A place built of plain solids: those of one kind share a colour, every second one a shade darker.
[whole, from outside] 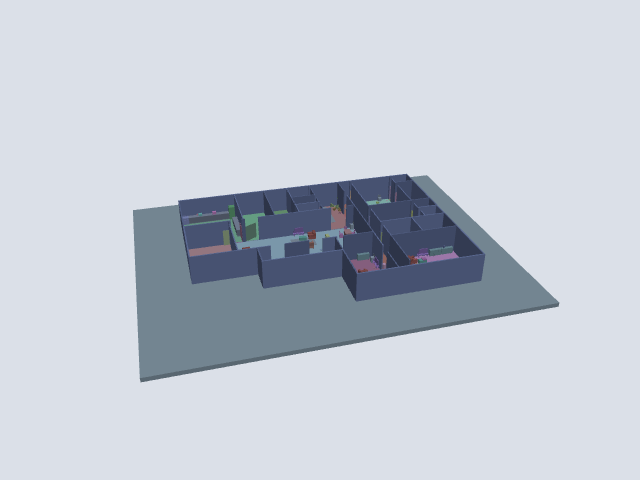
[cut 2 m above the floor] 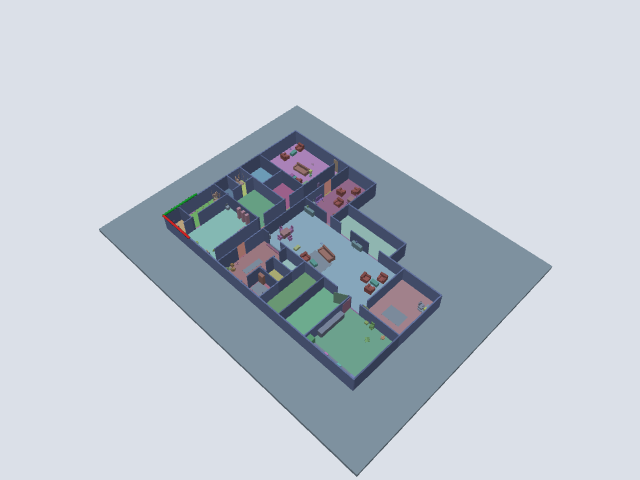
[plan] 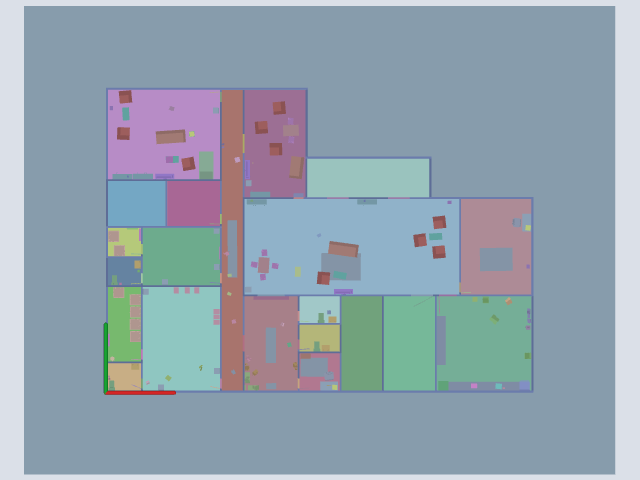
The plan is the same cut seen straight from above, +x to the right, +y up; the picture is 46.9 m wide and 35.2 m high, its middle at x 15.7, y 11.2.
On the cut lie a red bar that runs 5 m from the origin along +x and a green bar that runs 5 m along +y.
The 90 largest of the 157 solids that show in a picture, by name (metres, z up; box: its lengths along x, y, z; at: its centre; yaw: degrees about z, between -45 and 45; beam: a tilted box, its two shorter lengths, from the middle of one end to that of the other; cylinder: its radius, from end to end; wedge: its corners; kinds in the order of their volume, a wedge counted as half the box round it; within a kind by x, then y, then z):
{
 "under_1": {"box": [43.36, 34.37, 0.5], "at": [15.68, 11.19, -0.33]},
 "wall_1": {"box": [0.16, 2.0, 3.75], "at": [0.08, 1.16, 1.57]},
 "wall_2": {"box": [0.16, 5.46, 3.75], "at": [0.08, 5.02, 1.57]},
 "wall_3": {"box": [0.16, 2.0, 3.75], "at": [0.08, 8.88, 1.57]},
 "wall_4": {"box": [0.16, 2.08, 3.75], "at": [0.08, 11.05, 1.57]},
 "wall_5": {"box": [0.16, 3.3, 3.75], "at": [0.08, 13.87, 1.57]},
 "wall_6": {"box": [0.16, 6.56, 3.75], "at": [0.08, 18.93, 1.57]},
 "wall_7": {"box": [2.7, 0.13, 3.75], "at": [1.35, 2.23, 1.57]},
 "wall_8": {"box": [2.7, 0.13, 3.75], "at": [1.35, 9.95, 1.57]},
 "wall_9": {"box": [0.13, 1.11, 3.75], "at": [2.63, 1.6, 1.57]},
 "wall_10": {"box": [0.13, 4.57, 3.75], "at": [2.63, 5.46, 1.57]},
 "wall_11": {"box": [0.13, 1.11, 3.75], "at": [2.63, 9.32, 1.57]},
 "wall_12": {"box": [0.13, 1.19, 3.75], "at": [2.63, 11.49, 1.57]},
 "wall_13": {"box": [8.49, 0.13, 3.75], "at": [4.25, 7.82, 1.57]},
 "wall_14": {"box": [8.49, 0.13, 3.75], "at": [4.25, 12.15, 1.57]},
 "wall_15": {"box": [8.49, 0.13, 3.75], "at": [4.25, 15.59, 1.57]},
 "wall_16": {"box": [0.13, 3.3, 3.75], "at": [4.42, 13.87, 1.57]},
 "wall_17": {"box": [14.8, 0.16, 3.75], "at": [7.4, 22.29, 1.57]},
 "wall_18": {"box": [0.13, 6.7, 3.75], "at": [8.43, 4.4, 1.57]},
 "wall_19": {"box": [0.13, 3.32, 3.75], "at": [8.43, 10.43, 1.57]},
 "wall_20": {"box": [0.13, 2.41, 3.75], "at": [8.43, 14.31, 1.57]},
 "wall_21": {"box": [0.13, 5.67, 3.75], "at": [8.43, 18.48, 1.57]},
 "wall_22": {"box": [0.13, 2.86, 3.75], "at": [10.11, 1.59, 1.57]},
 "wall_23": {"box": [0.13, 2.85, 3.75], "at": [10.11, 5.64, 1.57]},
 "wall_24": {"box": [0.13, 7.0, 3.75], "at": [10.11, 10.7, 1.57]},
 "wall_25": {"box": [0.13, 3.24, 3.75], "at": [10.11, 15.95, 1.57]},
 "wall_26": {"box": [0.13, 3.24, 3.75], "at": [10.11, 20.59, 1.57]},
 "wall_27": {"box": [1.08, 0.13, 3.75], "at": [10.58, 7.13, 1.57]},
 "wall_28": {"box": [3.71, 0.13, 3.75], "at": [11.89, 14.27, 1.57]},
 "wall_29": {"box": [0.13, 1.84, 3.75], "at": [14.13, 1.97, 1.57]},
 "wall_30": {"box": [0.13, 1.07, 3.75], "at": [14.13, 4.45, 1.57]},
 "wall_31": {"box": [0.13, 1.07, 3.75], "at": [14.13, 6.54, 1.57]},
 "wall_32": {"box": [0.13, 2.83, 3.75], "at": [14.71, 15.74, 1.57]},
 "wall_33": {"box": [0.16, 4.89, 3.75], "at": [14.72, 19.77, 1.57]},
 "wall_34": {"box": [1.72, 0.13, 3.75], "at": [15.35, 14.27, 1.57]},
 "wall_35": {"box": [31.36, 0.16, 3.75], "at": [15.68, 0.08, 1.57]},
 "wall_36": {"box": [3.21, 0.13, 3.75], "at": [15.68, 2.96, 1.57]},
 "wall_37": {"box": [3.21, 0.13, 3.75], "at": [15.68, 5.04, 1.57]},
 "wall_38": {"box": [0.13, 2.73, 3.75], "at": [17.21, 1.52, 1.57]},
 "wall_39": {"box": [0.13, 1.96, 3.75], "at": [17.21, 4.0, 1.57]},
 "wall_40": {"box": [0.13, 1.96, 3.75], "at": [17.21, 6.09, 1.57]},
 "wall_41": {"box": [9.26, 0.13, 3.75], "at": [17.75, 7.13, 1.57]},
 "wall_42": {"box": [2.87, 0.13, 3.75], "at": [19.25, 14.27, 1.57]},
 "wall_43": {"box": [9.23, 0.16, 3.75], "at": [19.25, 17.24, 1.57]},
 "wall_44": {"box": [0.13, 6.91, 3.75], "at": [20.3, 3.62, 1.57]},
 "wall_45": {"box": [0.16, 2.8, 3.75], "at": [23.79, 15.76, 1.57]},
 "wall_46": {"box": [0.13, 6.91, 3.75], "at": [24.2, 3.62, 1.57]},
 "wall_47": {"box": [0.13, 6.11, 3.75], "at": [25.98, 11.14, 1.57]},
 "wall_48": {"box": [9.08, 0.13, 3.75], "at": [26.82, 14.27, 1.57]},
 "wall_49": {"box": [7.65, 0.031, 3.75], "at": [27.54, 14.35, 1.57]},
 "wall_50": {"box": [5.63, 0.13, 3.75], "at": [28.54, 7.13, 1.57]},
 "wall_51": {"box": [0.16, 6.91, 3.75], "at": [31.28, 3.62, 1.57]},
 "wall_52": {"box": [0.16, 7.0, 3.75], "at": [31.28, 10.7, 1.57]},
 "floor_lounge_bar_1": {"box": [15.74, 7.0, 0.77], "at": [18.04, 10.7, -0.12]},
 "floor_kitchen_1": {"box": [6.93, 6.91, 0.77], "at": [27.73, 3.62, -0.12]},
 "floor_committee_room_1": {"box": [5.16, 7.0, 0.77], "at": [28.62, 10.7, -0.12]},
 "floor_pro_shop_1": {"box": [8.2, 6.56, 0.5], "at": [4.26, 18.93, -0.25]},
 "floor_mens_locker_room_1": {"box": [5.66, 7.59, 0.5], "at": [5.53, 3.96, -0.25]},
 "floor_stack_store_1": {"box": [3.77, 6.91, 0.77], "at": [22.25, 3.62, -0.12]},
 "floor_terrace_1": {"box": [8.94, 2.83, 0.77], "at": [19.24, 15.74, -0.12]},
 "floor_spike_bar_1": {"box": [4.47, 7.88, 0.5], "at": [12.4, 18.27, -0.25]},
 "floor_golfers_passage_1": {"box": [1.55, 22.05, 0.5], "at": [9.27, 11.19, -0.25]},
 "floor_bar_cellar_1": {"box": [2.96, 6.91, 0.77], "at": [18.76, 3.62, -0.12]},
 "floor_entrance_hall_1": {"box": [3.9, 6.91, 0.5], "at": [12.12, 3.62, -0.25]},
 "floor_ladies_locker_room_1": {"box": [5.66, 4.21, 0.5], "at": [5.53, 9.98, -0.25]},
 "floor_trolley_store_1": {"box": [4.2, 3.3, 0.5], "at": [2.26, 13.87, -0.25]},
 "floor_mens_showers_1": {"box": [2.41, 5.46, 0.5], "at": [1.36, 5.02, -0.25]},
 "floor_drying_room_1": {"box": [3.87, 3.3, 0.5], "at": [6.42, 13.87, -0.25]},
 "counter_run_1": {"box": [0.61, 3.6, 0.78], "at": [24.59, 3.83, 0.76]},
 "counter_run_2": {"box": [5.21, 0.61, 0.78], "at": [27.73, 0.47, 0.76]},
 "floor_secretarys_office_1": {"box": [2.95, 2.73, 0.5], "at": [15.68, 1.52, -0.25]},
 "floor_wc_ladies_1": {"box": [2.95, 1.96, 0.5], "at": [15.68, 4.0, -0.25]},
 "floor_wc_men_1": {"box": [2.95, 1.96, 0.5], "at": [15.68, 6.09, -0.25]},
 "floor_ladies_showers_1": {"box": [2.41, 2.08, 0.5], "at": [1.36, 11.05, -0.25]},
 "floor_ladies_locker_wc_1": {"box": [2.41, 2.0, 0.5], "at": [1.36, 8.88, -0.25]},
 "floor_mens_locker_wc_1": {"box": [2.41, 2.0, 0.5], "at": [1.36, 1.16, -0.25]},
 "cube_shelf_1": {"box": [1.46, 0.39, 0.76], "at": [1.21, 15.86, 0.38]},
 "cube_shelf_2": {"box": [1.46, 0.39, 0.76], "at": [2.71, 15.87, 0.38]},
 "cube_shelf_3": {"box": [1.46, 0.39, 0.76], "at": [11.06, 13.99, 0.65]},
 "cube_shelf_4": {"box": [1.46, 0.39, 0.76], "at": [11.32, 14.54, 0.38]},
 "cube_shelf_5": {"box": [1.46, 0.39, 0.76], "at": [19.16, 13.99, 0.65]},
 "sofa_1": {"box": [2.16, 0.93, 0.34], "at": [4.76, 18.76, 0.28], "yaw": 3.8},
 "sofa_2": {"box": [0.93, 1.6, 0.34], "at": [13.98, 16.51, 0.28], "yaw": -6.8},
 "sofa_3": {"box": [2.16, 0.93, 0.34], "at": [17.42, 10.51, 0.55], "yaw": -7.9},
 "fridge_1": {"box": [0.75, 0.7, 1.72], "at": [24.74, 0.52, 1.13]},
 "child_bed_1": {"box": [1.06, 2.06, 0.4], "at": [7.36, 16.66, 0.38]},
 "rug_1": {"box": [2.9, 2.0, 0.08], "at": [17.24, 9.24, 0.24], "yaw": -0.6},
 "rug_2": {"box": [2.4, 1.7, 0.08], "at": [28.62, 9.78, 0.24], "yaw": 0.7},
 "range_cooker_1": {"box": [0.76, 0.65, 0.94], "at": [30.71, 0.49, 0.74]},
 "flat_shelf_1": {"box": [0.76, 0.39, 1.46], "at": [14.65, 2.69, 0.73]}
}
